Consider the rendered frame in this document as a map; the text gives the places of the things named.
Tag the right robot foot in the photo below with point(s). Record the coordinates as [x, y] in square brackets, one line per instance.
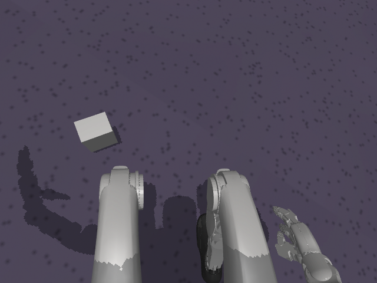
[208, 275]

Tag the right robot arm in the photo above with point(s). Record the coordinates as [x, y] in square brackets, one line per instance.
[319, 269]

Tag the carton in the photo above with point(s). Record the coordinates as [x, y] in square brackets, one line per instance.
[95, 132]

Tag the right robot hand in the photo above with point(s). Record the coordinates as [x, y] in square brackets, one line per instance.
[302, 240]

